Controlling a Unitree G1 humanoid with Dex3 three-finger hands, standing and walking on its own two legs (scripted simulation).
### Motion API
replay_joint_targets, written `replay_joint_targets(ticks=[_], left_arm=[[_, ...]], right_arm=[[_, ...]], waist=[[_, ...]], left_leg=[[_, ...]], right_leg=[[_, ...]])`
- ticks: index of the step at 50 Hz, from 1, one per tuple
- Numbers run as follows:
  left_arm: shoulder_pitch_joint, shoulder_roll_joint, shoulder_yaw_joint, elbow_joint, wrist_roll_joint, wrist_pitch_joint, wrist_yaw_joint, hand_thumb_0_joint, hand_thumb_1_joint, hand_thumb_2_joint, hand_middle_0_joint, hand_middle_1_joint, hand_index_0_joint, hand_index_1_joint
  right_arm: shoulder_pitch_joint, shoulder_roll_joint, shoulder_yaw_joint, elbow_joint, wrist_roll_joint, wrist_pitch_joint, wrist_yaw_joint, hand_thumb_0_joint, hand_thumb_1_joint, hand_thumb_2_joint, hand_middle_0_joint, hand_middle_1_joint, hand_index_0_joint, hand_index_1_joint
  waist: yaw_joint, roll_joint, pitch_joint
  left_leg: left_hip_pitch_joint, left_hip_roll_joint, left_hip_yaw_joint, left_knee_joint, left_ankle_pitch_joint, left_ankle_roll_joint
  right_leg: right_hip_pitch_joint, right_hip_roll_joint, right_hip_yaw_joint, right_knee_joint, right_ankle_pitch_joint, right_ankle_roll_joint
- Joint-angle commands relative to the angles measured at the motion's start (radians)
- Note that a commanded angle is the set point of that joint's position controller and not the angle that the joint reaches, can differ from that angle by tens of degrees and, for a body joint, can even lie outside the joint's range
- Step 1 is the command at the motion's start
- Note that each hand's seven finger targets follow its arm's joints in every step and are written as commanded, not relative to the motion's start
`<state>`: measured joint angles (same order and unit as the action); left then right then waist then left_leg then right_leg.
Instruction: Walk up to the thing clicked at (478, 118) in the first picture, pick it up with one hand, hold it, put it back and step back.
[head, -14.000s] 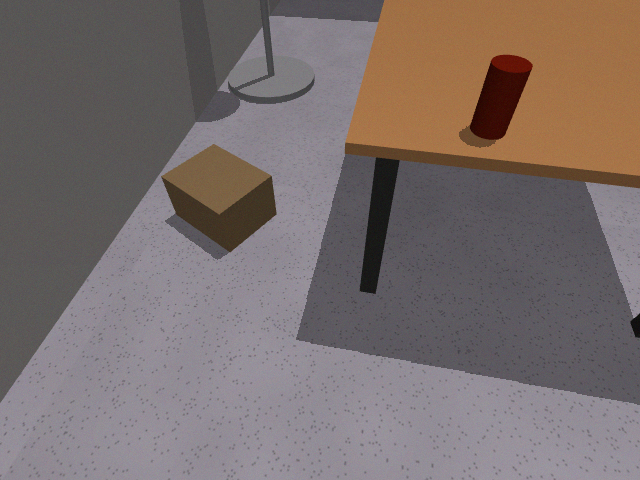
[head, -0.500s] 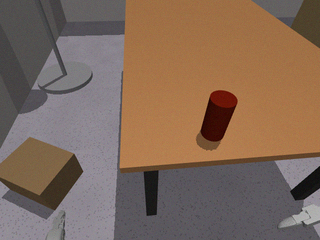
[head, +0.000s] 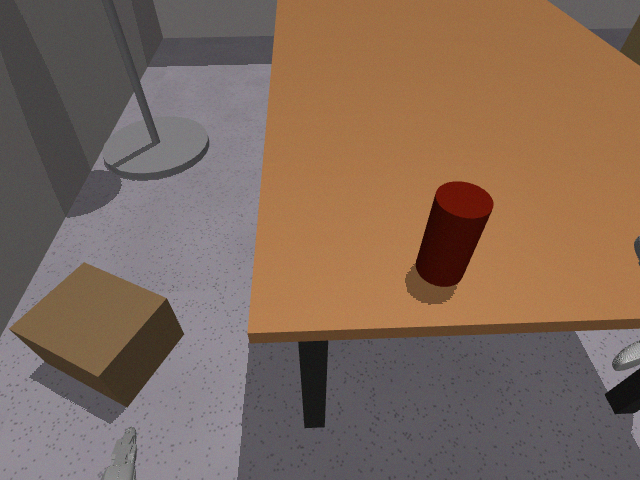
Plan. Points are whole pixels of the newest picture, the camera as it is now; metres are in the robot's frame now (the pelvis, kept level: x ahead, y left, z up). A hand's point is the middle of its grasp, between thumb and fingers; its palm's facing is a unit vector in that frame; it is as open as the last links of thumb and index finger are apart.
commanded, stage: go down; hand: right
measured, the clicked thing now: (450, 236) +0.47 -0.20 +0.03
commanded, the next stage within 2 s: none
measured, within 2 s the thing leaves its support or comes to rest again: neither
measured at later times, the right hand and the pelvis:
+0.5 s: hand (638, 260) +0.32 -0.35 +0.13, palm faces +0.13 +0.99 +0.00, open 17.6 cm; pelvis -0.01 +0.00 -0.01, yaw -1 degrees
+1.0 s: hand out of the picture +0.36 -0.38 +0.13, palm faces +0.16 +0.99 +0.00, open 17.6 cm; pelvis +0.00 -0.01 -0.01, yaw +0 degrees
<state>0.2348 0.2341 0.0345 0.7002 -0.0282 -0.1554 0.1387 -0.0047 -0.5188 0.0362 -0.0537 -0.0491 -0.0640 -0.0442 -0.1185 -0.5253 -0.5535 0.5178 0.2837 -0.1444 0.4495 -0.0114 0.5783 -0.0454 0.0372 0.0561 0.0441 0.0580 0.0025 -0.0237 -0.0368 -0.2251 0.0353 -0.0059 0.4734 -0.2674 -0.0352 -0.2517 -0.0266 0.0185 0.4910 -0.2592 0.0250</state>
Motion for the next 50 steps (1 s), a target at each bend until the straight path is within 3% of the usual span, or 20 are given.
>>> replay_joint_targets(ticks=[1,3,6,10,13,16,21,23,25,27,30,32,33,34,35,39,42,46,49,50], left_arm=[[-0.163,0.159,0.046,-0.202,0.004,-0.069,0.014,0.000,-0.549,0.043,-0.054,-0.052,-0.054,-0.052],[-0.158,0.129,0.006,-0.223,0.005,-0.075,0.014,0.000,-0.547,0.045,-0.051,-0.052,-0.052,-0.052],[-0.087,0.162,0.043,-0.190,0.008,-0.075,0.027,0.000,-0.545,0.044,-0.053,-0.055,-0.054,-0.053],[-0.053,0.149,0.032,-0.107,0.008,-0.075,0.041,0.000,-0.554,0.047,-0.053,-0.054,-0.052,-0.055],[-0.087,0.149,0.019,-0.127,0.005,-0.092,0.053,0.000,-0.560,0.049,-0.053,-0.050,-0.049,-0.054],[-0.069,0.140,-0.008,-0.115,0.005,-0.107,0.063,0.000,-0.551,0.044,-0.052,-0.051,-0.050,-0.053],[-0.074,0.202,0.026,-0.107,0.016,-0.131,0.074,0.000,-0.545,0.043,-0.052,-0.054,-0.053,-0.053],[-0.100,0.221,0.039,-0.152,0.019,-0.136,0.072,0.000,-0.550,0.046,-0.054,-0.054,-0.054,-0.054],[-0.103,0.183,-0.009,-0.187,0.020,-0.139,0.068,0.000,-0.552,0.047,-0.054,-0.054,-0.054,-0.054],[-0.106,0.194,0.003,-0.249,0.019,-0.138,0.071,0.000,-0.550,0.050,-0.054,-0.055,-0.055,-0.054],[-0.082,0.139,-0.053,-0.227,0.020,-0.133,0.066,0.000,-0.553,0.056,-0.053,-0.055,-0.053,-0.056],[-0.074,0.166,-0.028,-0.192,0.023,-0.129,0.070,0.000,-0.554,0.059,-0.052,-0.055,-0.051,-0.056],[-0.063,0.175,-0.025,-0.186,0.025,-0.130,0.071,0.000,-0.548,0.056,-0.051,-0.058,-0.053,-0.057],[-0.078,0.166,-0.034,-0.182,0.026,-0.132,0.075,0.000,-0.552,0.059,-0.052,-0.058,-0.053,-0.058],[-0.073,0.177,-0.025,-0.157,0.027,-0.131,0.075,0.000,-0.553,0.058,-0.052,-0.058,-0.052,-0.059],[-0.104,0.193,-0.018,-0.180,0.028,-0.139,0.082,0.000,-0.561,0.063,-0.054,-0.058,-0.052,-0.061],[-0.050,0.179,-0.034,-0.182,0.026,-0.138,0.082,0.000,-0.566,0.065,-0.055,-0.058,-0.051,-0.062],[0.027,0.206,0.001,-0.188,0.026,-0.133,0.080,0.000,-0.566,0.062,-0.056,-0.057,-0.052,-0.061],[0.030,0.181,-0.017,-0.198,0.025,-0.133,0.066,0.000,-0.562,0.060,-0.055,-0.056,-0.052,-0.059],[0.028,0.217,0.023,-0.214,0.024,-0.134,0.070,0.000,-0.562,0.061,-0.055,-0.056,-0.052,-0.059]], right_arm=[[-0.258,-0.305,-0.069,-0.195,0.016,-0.059,0.009,0.000,0.600,-0.062,0.021,0.060,0.035,0.060],[-0.300,-0.318,-0.074,-0.253,0.018,-0.077,0.006,0.000,0.599,-0.052,0.027,0.056,0.039,0.056],[-0.333,-0.387,-0.109,-0.264,0.014,-0.093,0.000,0.000,0.544,-0.055,0.035,0.053,0.042,0.053],[-0.409,-0.425,-0.135,-0.163,0.040,-0.067,0.027,0.000,0.527,-0.055,0.038,0.052,0.043,0.052],[-0.496,-0.428,-0.106,-0.105,0.048,-0.044,0.067,0.000,0.536,-0.056,0.039,0.053,0.044,0.053],[-0.541,-0.442,-0.066,-0.012,0.038,-0.019,0.121,0.000,0.528,-0.048,0.045,0.050,0.047,0.050],[-0.559,-0.476,-0.077,0.145,0.053,0.003,0.166,0.000,0.590,-0.045,0.036,0.052,0.042,0.052],[-0.573,-0.545,-0.121,0.148,0.042,-0.008,0.153,0.000,0.604,-0.051,0.031,0.054,0.041,0.054],[-0.576,-0.548,-0.125,0.196,0.039,-0.016,0.147,0.000,0.588,-0.050,0.035,0.053,0.043,0.053],[-0.591,-0.569,-0.145,0.223,0.037,-0.031,0.142,0.000,0.599,-0.054,0.032,0.054,0.042,0.054],[-0.621,-0.616,-0.154,0.220,0.021,-0.055,0.142,0.000,0.602,-0.053,0.033,0.053,0.042,0.053],[-0.634,-0.652,-0.163,0.210,0.013,-0.066,0.144,0.000,0.595,-0.050,0.036,0.052,0.043,0.052],[-0.692,-0.669,-0.159,0.133,0.014,-0.077,0.148,0.000,0.598,-0.049,0.036,0.052,0.042,0.052],[-0.659,-0.653,-0.149,0.222,0.005,-0.068,0.150,0.000,0.609,-0.056,0.031,0.055,0.038,0.055],[-0.698,-0.664,-0.148,0.156,0.008,-0.075,0.152,0.000,0.589,-0.046,0.038,0.051,0.042,0.051],[-0.730,-0.667,-0.143,0.184,0.007,-0.072,0.156,0.000,0.567,-0.059,0.038,0.053,0.042,0.053],[-0.704,-0.644,-0.131,0.231,0.010,-0.060,0.162,0.000,0.551,-0.064,0.039,0.053,0.044,0.053],[-0.654,-0.624,-0.114,0.305,0.006,-0.037,0.168,0.000,0.543,-0.065,0.039,0.053,0.044,0.053],[-0.650,-0.626,-0.119,0.279,0.011,-0.034,0.177,0.000,0.557,-0.064,0.040,0.054,0.046,0.053],[-0.663,-0.638,-0.128,0.281,0.010,-0.031,0.174,0.000,0.564,-0.064,0.037,0.054,0.043,0.054]], waist=[[-0.035,-0.034,-0.173],[-0.047,-0.039,-0.211],[-0.027,-0.090,-0.251],[0.008,-0.114,-0.210],[0.030,-0.126,-0.186],[0.047,-0.126,-0.191],[0.046,-0.087,-0.218],[0.026,-0.048,-0.224],[0.014,-0.023,-0.225],[0.013,0.014,-0.281],[0.000,-0.047,-0.299],[-0.002,-0.095,-0.300],[0.005,-0.156,-0.360],[0.019,-0.153,-0.340],[0.017,-0.182,-0.366],[0.046,-0.176,-0.385],[0.048,-0.148,-0.351],[0.068,-0.105,-0.314],[0.048,-0.124,-0.310],[0.065,-0.108,-0.324]], left_leg=[[0.021,-0.042,0.059,-0.034,0.225,0.037],[0.041,-0.044,0.056,-0.027,0.237,0.037],[0.043,-0.042,0.046,-0.020,0.262,0.037],[0.005,-0.035,0.041,-0.028,0.258,0.032],[-0.031,-0.032,0.034,-0.037,0.202,0.033],[-0.061,-0.035,0.037,-0.029,0.201,0.034],[-0.093,-0.042,0.047,-0.004,0.197,0.033],[-0.082,-0.039,0.044,-0.006,0.162,0.031],[-0.078,-0.043,0.044,0.000,0.143,0.030],[-0.050,-0.042,0.041,0.015,0.191,0.027],[-0.032,-0.030,0.023,0.031,0.221,0.026],[-0.048,-0.027,0.016,0.034,0.200,0.031],[-0.062,-0.028,0.013,0.043,0.210,0.034],[-0.084,-0.032,0.018,0.046,0.226,0.037],[-0.084,-0.032,0.017,0.051,0.235,0.038],[-0.117,-0.042,0.027,0.059,0.248,0.040],[-0.123,-0.049,0.039,0.061,0.243,0.039],[-0.151,-0.054,0.047,0.067,0.261,0.035],[-0.145,-0.050,0.044,0.075,0.273,0.033],[-0.155,-0.052,0.045,0.083,0.284,0.034]], right_leg=[[0.080,0.014,-0.004,-0.049,0.265,-0.026],[0.087,0.014,-0.007,-0.038,0.286,-0.026],[0.121,0.020,-0.012,-0.028,0.298,-0.025],[0.077,0.029,-0.015,-0.022,0.244,-0.032],[0.052,0.030,-0.016,-0.029,0.162,-0.036],[0.050,0.026,-0.009,-0.020,0.165,-0.037],[0.027,0.017,0.005,0.012,0.177,-0.034],[-0.015,0.021,0.006,0.014,0.136,-0.039],[-0.036,0.018,0.006,0.018,0.123,-0.040],[-0.033,0.020,0.006,0.038,0.175,-0.042],[-0.057,0.030,-0.009,0.058,0.196,-0.041],[-0.065,0.032,-0.009,0.058,0.173,-0.040],[-0.010,0.028,-0.009,0.064,0.189,-0.036],[-0.011,0.026,-0.008,0.074,0.215,-0.034],[-0.006,0.026,-0.006,0.078,0.226,-0.033],[0.016,0.014,0.004,0.097,0.264,-0.029],[0.004,0.011,0.007,0.099,0.274,-0.028],[-0.006,0.007,0.008,0.109,0.313,-0.030],[-0.018,0.011,0.003,0.123,0.324,-0.030],[-0.009,0.007,0.006,0.124,0.343,-0.031]])
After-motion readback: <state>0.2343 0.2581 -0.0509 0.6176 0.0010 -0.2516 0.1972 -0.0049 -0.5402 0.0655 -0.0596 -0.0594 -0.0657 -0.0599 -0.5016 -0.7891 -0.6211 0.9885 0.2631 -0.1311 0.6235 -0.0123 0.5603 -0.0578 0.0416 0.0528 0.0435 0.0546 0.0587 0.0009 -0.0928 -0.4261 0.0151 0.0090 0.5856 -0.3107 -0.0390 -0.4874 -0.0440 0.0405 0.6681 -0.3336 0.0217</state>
